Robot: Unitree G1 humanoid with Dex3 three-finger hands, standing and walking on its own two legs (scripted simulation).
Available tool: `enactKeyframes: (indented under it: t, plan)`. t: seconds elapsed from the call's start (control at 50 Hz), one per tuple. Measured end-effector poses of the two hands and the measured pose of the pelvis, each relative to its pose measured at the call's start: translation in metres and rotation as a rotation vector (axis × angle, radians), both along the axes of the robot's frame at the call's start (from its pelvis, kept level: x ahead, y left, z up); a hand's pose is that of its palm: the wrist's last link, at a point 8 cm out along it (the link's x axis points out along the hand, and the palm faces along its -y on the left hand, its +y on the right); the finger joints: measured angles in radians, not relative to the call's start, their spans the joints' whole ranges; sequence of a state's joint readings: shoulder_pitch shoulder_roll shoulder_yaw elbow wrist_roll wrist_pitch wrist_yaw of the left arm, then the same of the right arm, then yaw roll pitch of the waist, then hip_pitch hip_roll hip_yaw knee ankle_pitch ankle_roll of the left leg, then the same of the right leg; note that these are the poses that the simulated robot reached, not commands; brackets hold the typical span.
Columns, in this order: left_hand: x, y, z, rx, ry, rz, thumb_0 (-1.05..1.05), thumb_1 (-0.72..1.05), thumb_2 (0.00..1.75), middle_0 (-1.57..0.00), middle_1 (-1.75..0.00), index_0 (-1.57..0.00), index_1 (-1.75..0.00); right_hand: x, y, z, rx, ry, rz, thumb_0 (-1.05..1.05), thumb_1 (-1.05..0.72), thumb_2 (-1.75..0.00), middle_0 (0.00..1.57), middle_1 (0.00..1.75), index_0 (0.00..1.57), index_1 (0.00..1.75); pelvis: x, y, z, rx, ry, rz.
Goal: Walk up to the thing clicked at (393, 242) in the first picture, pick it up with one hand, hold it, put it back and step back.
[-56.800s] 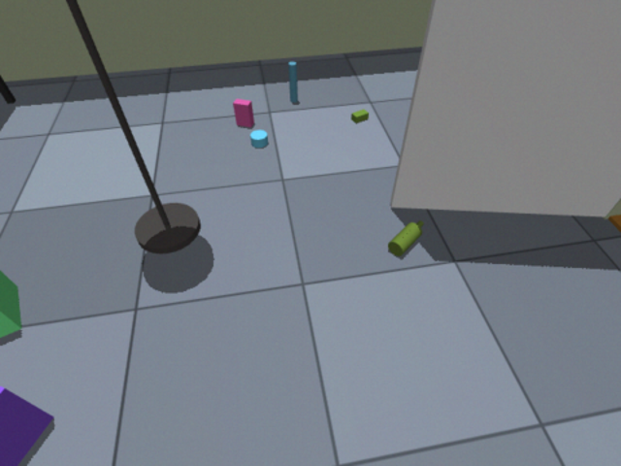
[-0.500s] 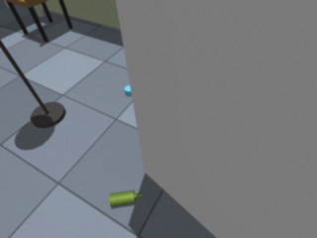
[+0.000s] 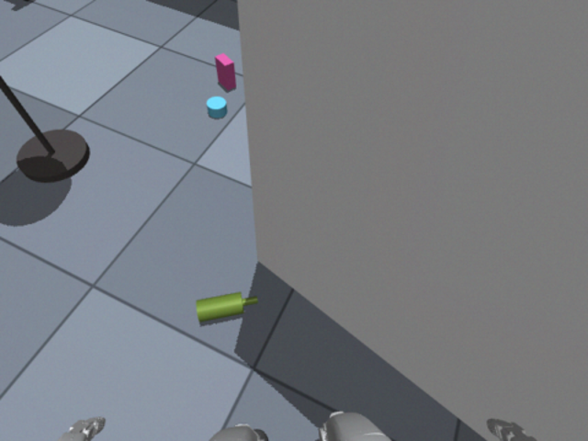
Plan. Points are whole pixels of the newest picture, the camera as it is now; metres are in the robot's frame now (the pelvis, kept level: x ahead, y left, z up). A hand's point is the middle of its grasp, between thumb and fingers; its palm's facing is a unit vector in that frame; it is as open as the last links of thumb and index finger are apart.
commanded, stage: step back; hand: left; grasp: from above
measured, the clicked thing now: (228, 305) +0.54 +0.19 -0.73
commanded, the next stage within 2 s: none
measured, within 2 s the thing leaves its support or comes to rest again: neither
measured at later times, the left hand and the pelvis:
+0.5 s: hand out of the picture +0.00 +0.25 -0.14, palm faces +0.02 -0.92 -0.40, open 7.4 cm; pelvis -0.13 -0.01 -0.01, yaw +3 degrees
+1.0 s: hand out of the picture -0.21 +0.23 -0.15, palm faces -0.03 -0.91 -0.41, open 7.4 cm; pelvis -0.29 -0.05 -0.01, yaw -2 degrees
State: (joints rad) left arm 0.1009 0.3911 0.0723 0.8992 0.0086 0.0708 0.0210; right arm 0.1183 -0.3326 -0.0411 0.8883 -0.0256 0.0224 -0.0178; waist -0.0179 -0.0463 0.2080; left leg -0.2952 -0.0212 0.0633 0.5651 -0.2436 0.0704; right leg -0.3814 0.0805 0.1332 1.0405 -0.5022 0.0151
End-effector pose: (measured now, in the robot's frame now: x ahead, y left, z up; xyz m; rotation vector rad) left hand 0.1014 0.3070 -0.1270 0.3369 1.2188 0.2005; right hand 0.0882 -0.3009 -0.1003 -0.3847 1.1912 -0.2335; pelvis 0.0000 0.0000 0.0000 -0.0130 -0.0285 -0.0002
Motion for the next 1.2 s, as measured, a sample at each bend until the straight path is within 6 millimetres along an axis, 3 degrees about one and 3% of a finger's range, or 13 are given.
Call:
enactKeyframes:
  t: [0.1,0.18,0.3,0.44,0.56,0.72,0.88,0.94,1.04,1.2]
  plan:
    - [-0.027,-0.005,0.003,0.019,0.009,-0.024,0.01,0.9,0.9,-0.21,-0.3,-0.21,-0.3,-0.012,-0.003,-0.01,0.032,-0.063,0.001,0.01,-0.9,-0.9,0.21,0.3,0.21,0.3,-0.024,-0.005,-0.006,0.011,-0.011,-0.033]
    - [-0.051,-0.013,0.008,0.039,-0.01,-0.034,0.0,0.9,0.9,-0.21,-0.3,-0.21,-0.3,-0.028,-0.016,-0.022,0.054,-0.086,-0.003,0.01,-0.9,-0.9,0.21,0.3,0.21,0.3,-0.045,-0.015,-0.013,0.013,-0.016,-0.051]
    - [-0.093,-0.023,0.027,0.051,-0.02,-0.015,0.01,0.9,0.9,-0.21,-0.3,-0.21,-0.3,-0.063,-0.031,-0.018,0.061,-0.049,-0.017,0.01,-0.91,-0.9,0.21,0.3,0.21,0.3,-0.072,-0.024,-0.002,0.036,-0.014,-0.036]
    - [-0.105,-0.02,0.033,0.06,-0.114,-0.016,0.01,0.9,0.9,-0.21,-0.3,-0.21,-0.3,-0.115,-0.037,-0.013,0.011,0.037,0.022,0.01,-0.91,-0.9,0.21,0.3,0.2,0.3,-0.107,-0.02,-0.001,0.03,0.007,0.017]
    - [-0.125,-0.007,0.014,0.018,-0.173,-0.01,0.0,0.9,0.9,-0.21,-0.3,-0.21,-0.3,-0.149,-0.022,-0.013,-0.018,0.044,0.056,0.01,-0.91,-0.9,0.21,0.3,0.2,0.3,-0.146,-0.009,-0.012,0.036,-0.016,0.049]
    - [-0.182,-0.007,0.014,0.001,-0.118,0.016,0.01,0.9,0.9,-0.21,-0.3,-0.21,-0.3,-0.18,-0.013,0.007,-0.013,-0.028,0.069,0.01,-0.9,-0.9,0.21,0.3,0.21,0.3,-0.189,-0.012,0.0,-0.008,-0.005,0.026]
    - [-0.254,-0.02,0.008,0.039,-0.042,-0.02,0.01,0.9,0.9,-0.21,-0.3,-0.21,-0.3,-0.21,-0.037,-0.002,-0.003,-0.134,0.068,0.01,-0.9,-0.9,0.21,0.3,0.21,0.3,-0.246,-0.032,-0.012,0.002,-0.007,-0.035]
    - [-0.286,-0.032,0.01,0.049,-0.026,-0.02,0.01,0.9,0.9,-0.21,-0.3,-0.21,-0.3,-0.231,-0.053,-0.013,0.01,-0.134,0.044,0.01,-0.9,-0.9,0.21,0.3,0.21,0.3,-0.269,-0.041,-0.017,-0.021,-0.019,-0.023]
    - [-0.332,-0.042,0.025,0.058,-0.011,0.002,0.01,0.9,0.9,-0.21,-0.3,-0.21,-0.3,-0.277,-0.061,-0.015,0.023,-0.075,0.02,0.01,-0.91,-0.9,0.21,0.3,0.21,0.3,-0.297,-0.045,-0.007,0.035,-0.01,-0.018]
    - [-0.357,-0.029,0.023,0.077,-0.118,0.005,0.01,0.9,0.9,-0.21,-0.3,-0.21,-0.3,-0.353,-0.053,-0.022,0.005,0.04,0.062,0.01,-0.91,-0.9,0.21,0.3,0.2,0.3,-0.351,-0.041,-0.013,0.023,-0.003,0.055]
